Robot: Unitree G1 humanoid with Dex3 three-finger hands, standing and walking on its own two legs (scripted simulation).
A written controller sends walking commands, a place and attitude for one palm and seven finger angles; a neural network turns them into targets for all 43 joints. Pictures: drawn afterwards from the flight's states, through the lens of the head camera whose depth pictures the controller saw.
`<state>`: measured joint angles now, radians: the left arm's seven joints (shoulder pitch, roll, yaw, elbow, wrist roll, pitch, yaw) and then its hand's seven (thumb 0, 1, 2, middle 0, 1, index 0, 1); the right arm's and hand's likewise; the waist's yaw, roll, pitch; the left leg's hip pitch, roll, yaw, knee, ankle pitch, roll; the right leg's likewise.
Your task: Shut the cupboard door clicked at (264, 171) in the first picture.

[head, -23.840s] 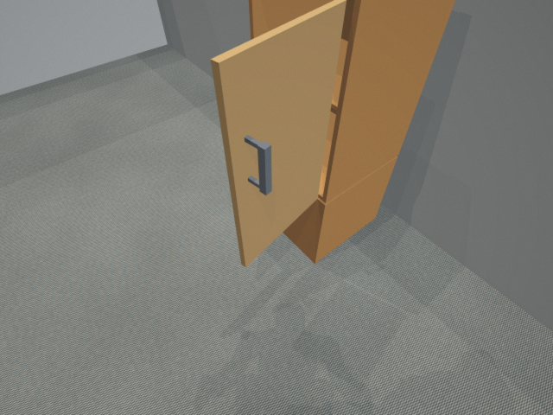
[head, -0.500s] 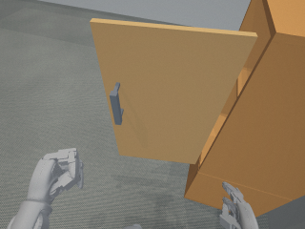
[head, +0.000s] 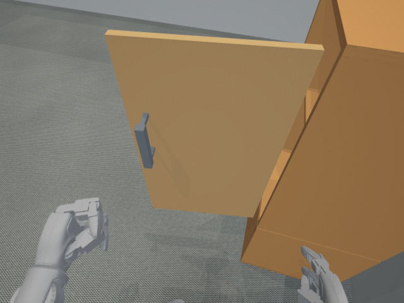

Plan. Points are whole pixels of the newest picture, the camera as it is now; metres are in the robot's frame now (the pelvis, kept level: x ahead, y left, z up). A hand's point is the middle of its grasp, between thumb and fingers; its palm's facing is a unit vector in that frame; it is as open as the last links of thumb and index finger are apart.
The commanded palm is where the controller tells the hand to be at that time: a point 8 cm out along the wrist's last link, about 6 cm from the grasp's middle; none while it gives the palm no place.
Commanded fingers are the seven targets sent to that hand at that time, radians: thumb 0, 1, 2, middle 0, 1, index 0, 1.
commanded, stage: bring the fist close to the handle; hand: left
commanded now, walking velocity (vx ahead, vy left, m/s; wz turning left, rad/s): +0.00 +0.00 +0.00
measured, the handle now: (146, 141) +0.43 +0.15 +0.07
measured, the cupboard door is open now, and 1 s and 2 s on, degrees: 100 100 96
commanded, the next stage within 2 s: push the door shut along its arc in 1.42 s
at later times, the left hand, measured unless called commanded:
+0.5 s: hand (127, 204) +0.28 +0.16 +0.07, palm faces -0.03 -1.00 -0.06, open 3.1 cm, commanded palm +0.26 +0.21 +0.08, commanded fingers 0.00 0.90 0.90 -1.30 -1.50 -1.30 -1.50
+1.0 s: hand (149, 185) +0.32 +0.12 +0.07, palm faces -0.03 -1.00 -0.04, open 3.1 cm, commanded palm +0.31 +0.17 +0.08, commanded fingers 0.00 0.90 0.90 -1.30 -1.50 -1.30 -1.50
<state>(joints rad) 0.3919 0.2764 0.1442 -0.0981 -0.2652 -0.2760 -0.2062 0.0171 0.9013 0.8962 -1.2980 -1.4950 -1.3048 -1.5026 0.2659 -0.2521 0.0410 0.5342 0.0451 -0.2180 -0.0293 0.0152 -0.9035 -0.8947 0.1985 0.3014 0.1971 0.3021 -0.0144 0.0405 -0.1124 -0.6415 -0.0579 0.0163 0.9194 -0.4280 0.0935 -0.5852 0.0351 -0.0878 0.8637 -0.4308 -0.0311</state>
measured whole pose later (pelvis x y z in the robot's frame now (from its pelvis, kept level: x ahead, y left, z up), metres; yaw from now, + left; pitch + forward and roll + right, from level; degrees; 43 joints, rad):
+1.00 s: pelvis +0.01 -0.02 +0.00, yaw -1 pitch +10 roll -1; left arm 0.04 0.21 0.06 0.15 -0.19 -0.26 -0.08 0.02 0.90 0.90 -1.30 -1.50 -1.31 -1.50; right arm 0.24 -0.25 0.04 0.56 0.04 -0.13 -0.01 0.01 -0.90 -0.89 0.20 0.30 0.20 0.30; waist -0.03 0.03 -0.11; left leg -0.63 -0.05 0.03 0.89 -0.44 0.07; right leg -0.59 0.04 -0.07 0.86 -0.45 -0.05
